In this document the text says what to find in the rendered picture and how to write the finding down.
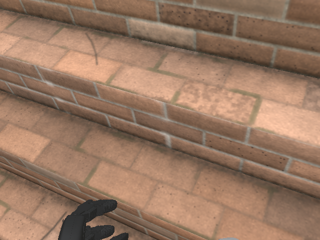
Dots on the left robot hand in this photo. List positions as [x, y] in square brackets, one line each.
[74, 226]

